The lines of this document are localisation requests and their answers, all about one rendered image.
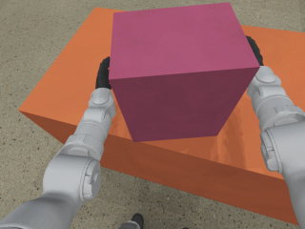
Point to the robot right upper arm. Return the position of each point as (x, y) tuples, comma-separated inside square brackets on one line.
[(283, 151)]

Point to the pedestal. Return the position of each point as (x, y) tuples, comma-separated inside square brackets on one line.
[(228, 167)]

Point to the left robot forearm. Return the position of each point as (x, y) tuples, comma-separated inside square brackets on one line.
[(93, 128)]

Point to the left robot hand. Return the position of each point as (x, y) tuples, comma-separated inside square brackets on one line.
[(102, 79)]

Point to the right robot hand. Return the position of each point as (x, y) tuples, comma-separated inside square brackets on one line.
[(256, 50)]

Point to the left robot foot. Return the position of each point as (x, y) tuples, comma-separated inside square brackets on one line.
[(138, 218)]

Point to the right robot forearm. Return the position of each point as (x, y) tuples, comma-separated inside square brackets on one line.
[(269, 100)]

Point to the carton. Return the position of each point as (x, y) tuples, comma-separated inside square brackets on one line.
[(179, 72)]

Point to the robot left upper arm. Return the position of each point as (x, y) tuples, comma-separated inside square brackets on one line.
[(69, 181)]

